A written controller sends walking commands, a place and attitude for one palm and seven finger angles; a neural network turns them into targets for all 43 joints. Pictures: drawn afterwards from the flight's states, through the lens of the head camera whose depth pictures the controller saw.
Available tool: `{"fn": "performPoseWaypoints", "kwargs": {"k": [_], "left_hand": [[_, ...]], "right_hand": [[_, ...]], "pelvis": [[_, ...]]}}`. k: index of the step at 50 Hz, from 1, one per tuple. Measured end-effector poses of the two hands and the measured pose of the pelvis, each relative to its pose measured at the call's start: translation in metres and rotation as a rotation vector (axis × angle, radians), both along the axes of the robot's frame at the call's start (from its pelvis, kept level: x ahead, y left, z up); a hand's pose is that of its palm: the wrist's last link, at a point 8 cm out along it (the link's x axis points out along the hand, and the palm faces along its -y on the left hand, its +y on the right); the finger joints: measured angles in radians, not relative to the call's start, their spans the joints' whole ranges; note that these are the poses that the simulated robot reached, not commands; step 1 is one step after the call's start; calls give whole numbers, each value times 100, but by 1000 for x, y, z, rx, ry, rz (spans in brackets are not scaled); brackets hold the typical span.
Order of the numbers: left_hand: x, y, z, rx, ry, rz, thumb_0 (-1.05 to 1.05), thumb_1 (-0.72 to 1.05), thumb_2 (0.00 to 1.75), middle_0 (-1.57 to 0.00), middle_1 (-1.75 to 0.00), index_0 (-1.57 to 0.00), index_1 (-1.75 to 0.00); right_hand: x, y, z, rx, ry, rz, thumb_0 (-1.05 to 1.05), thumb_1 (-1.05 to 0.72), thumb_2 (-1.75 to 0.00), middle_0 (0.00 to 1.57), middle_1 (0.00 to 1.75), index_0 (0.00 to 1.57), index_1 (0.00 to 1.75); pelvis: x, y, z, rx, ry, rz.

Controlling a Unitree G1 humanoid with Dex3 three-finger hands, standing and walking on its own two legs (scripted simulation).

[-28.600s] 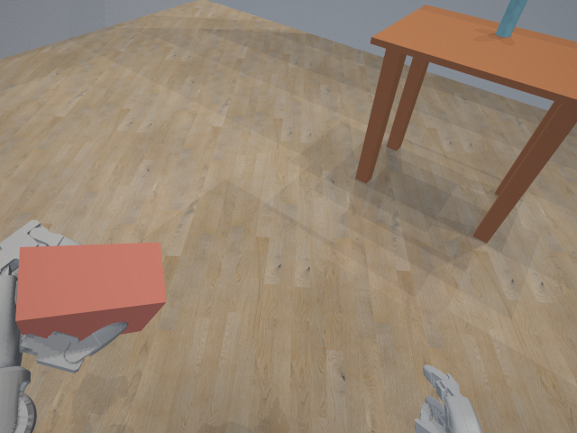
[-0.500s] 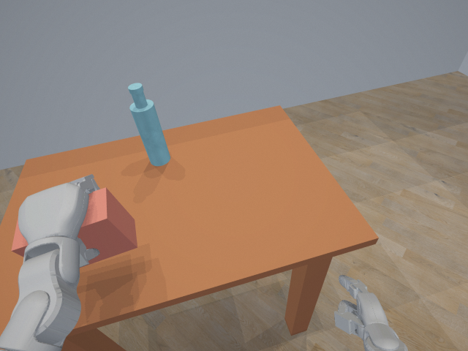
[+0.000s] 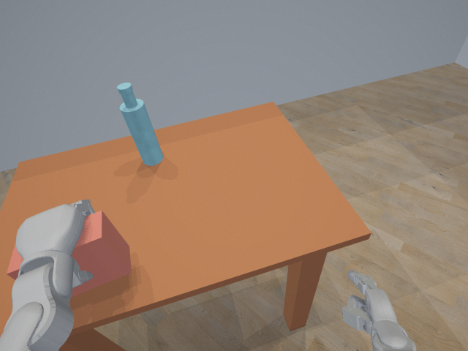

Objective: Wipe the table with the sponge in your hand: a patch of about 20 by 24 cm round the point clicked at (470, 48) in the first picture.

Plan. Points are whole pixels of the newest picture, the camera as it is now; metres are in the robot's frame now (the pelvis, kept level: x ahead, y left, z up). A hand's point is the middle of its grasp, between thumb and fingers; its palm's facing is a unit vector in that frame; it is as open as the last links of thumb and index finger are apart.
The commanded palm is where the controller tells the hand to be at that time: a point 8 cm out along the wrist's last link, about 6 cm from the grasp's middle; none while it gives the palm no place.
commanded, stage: lower the sponge onto the table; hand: left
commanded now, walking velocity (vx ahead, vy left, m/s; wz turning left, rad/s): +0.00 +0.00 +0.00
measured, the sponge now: (82, 263) +0.22 +0.31 +0.04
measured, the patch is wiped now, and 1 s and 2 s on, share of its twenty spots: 0.00 0.05 0.25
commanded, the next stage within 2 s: wipe forward along the first lane in 1.26 s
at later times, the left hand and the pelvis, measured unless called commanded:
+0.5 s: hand (83, 265) +0.22 +0.30 +0.05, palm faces -0.09 -0.13 -0.99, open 9.9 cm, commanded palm +0.20 +0.30 +0.12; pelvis +0.00 +0.01 +0.00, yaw +0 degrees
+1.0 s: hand (83, 261) +0.23 +0.31 +0.04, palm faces -0.03 -0.09 -1.00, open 9.9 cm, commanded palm +0.20 +0.30 +0.10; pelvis +0.00 +0.02 +0.00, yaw +0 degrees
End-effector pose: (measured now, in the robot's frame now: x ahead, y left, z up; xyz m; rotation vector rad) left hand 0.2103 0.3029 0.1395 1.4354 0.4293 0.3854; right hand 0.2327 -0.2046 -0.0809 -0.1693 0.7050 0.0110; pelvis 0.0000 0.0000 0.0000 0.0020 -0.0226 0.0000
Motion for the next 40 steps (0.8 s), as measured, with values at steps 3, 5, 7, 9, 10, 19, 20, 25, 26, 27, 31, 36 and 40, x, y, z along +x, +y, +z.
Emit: {"fn": "performPoseWaypoints", "kwargs": {"k": [3, 5, 7, 9, 10, 19, 20, 25, 26, 27, 31, 36, 40], "left_hand": [[-6, -9, -17, -35, 77, -40, 0, -49, 105, -75, -133, -76, -134], [-9, -16, -24, -44, 93, -92, 0, -49, 105, -75, -133, -76, -134], [-11, -20, -26, -30, 80, -142, 0, -49, 105, -75, -133, -76, -134], [-12, -20, -23, 3, 43, -169, 0, -49, 105, -75, -133, -76, -134], [-12, -18, -21, 19, 21, -171, 0, -49, 105, -75, -133, -76, -134], [-7, 11, -16, 21, -12, -15, 0, -49, 105, -75, -133, -76, -134], [-7, 11, -19, 8, 7, -11, 0, -49, 105, -75, -133, -76, -134], [-9, -1, -37, -40, 75, -84, 0, -49, 105, -75, -133, -76, -134], [-9, -4, -39, -38, 75, -107, 0, -49, 105, -75, -133, -76, -134], [-10, -6, -39, -31, 69, -127, 0, -49, 105, -75, -133, -76, -134], [-12, -3, -34, 8, 14, -157, 0, -49, 105, -75, -133, -76, -134], [-14, 15, -33, 20, -11, -67, 0, -49, 105, -75, -133, -76, -134], [-14, 20, -42, -9, 30, -27, 0, -49, 105, -75, -134, -76, -134]], "right_hand": [[-2, -4, -2, -16, 7, 1, 1, -91, -90, 20, 30, 20, 30], [-4, -6, -3, -36, 12, 4, 1, -91, -90, 20, 30, 20, 30], [-7, -7, -4, -55, 19, 5, 1, -91, -90, 20, 30, 20, 30], [-9, -8, -4, -67, 24, 3, 1, -91, -90, 20, 30, 20, 30], [-11, -8, -4, -69, 27, 0, 1, -91, -90, 20, 30, 20, 30], [-13, -6, -5, -35, 27, -32, 1, -91, -90, 20, 30, 20, 30], [-12, -6, -5, -34, 24, -32, 1, -91, -90, 20, 30, 20, 30], [-11, -4, -2, -46, 8, -26, 1, -91, -90, 20, 30, 20, 30], [-11, -3, -2, -51, 8, -24, 1, -91, -90, 20, 30, 20, 30], [-11, -2, -1, -55, 8, -22, 1, -91, -90, 20, 30, 20, 30], [-13, 1, -1, -62, 17, -19, 1, -91, -90, 20, 30, 20, 30], [-14, 6, -3, -48, 33, -22, 1, -91, -90, 20, 30, 20, 30], [-14, 11, -4, -42, 33, -21, 1, -91, -90, 20, 30, 20, 30]], "pelvis": [[0, 1, -1, 1, 4, 0], [0, 1, -1, 0, 4, 0], [0, 0, -1, 0, 2, -4], [0, -1, -1, -2, 0, -6], [0, -2, -2, -3, 0, -7], [-1, 2, -1, -4, 11, -2], [-1, 3, -1, -4, 12, 0], [-1, 7, -2, -5, 16, 0], [-1, 8, -2, -5, 16, -3], [-1, 8, -2, -6, 15, -4], [-1, 10, -2, -8, 15, -9], [-2, 13, -2, -10, 18, -6], [-3, 17, -2, -11, 25, 1]]}}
